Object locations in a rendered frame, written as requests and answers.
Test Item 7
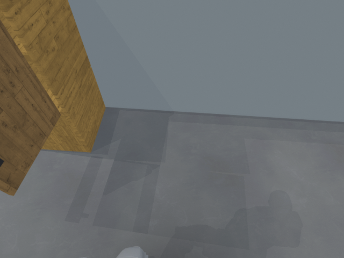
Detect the cupboard door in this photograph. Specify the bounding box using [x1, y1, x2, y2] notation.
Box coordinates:
[0, 20, 61, 196]

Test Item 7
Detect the robot left thigh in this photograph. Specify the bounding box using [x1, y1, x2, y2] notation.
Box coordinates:
[116, 247, 148, 258]

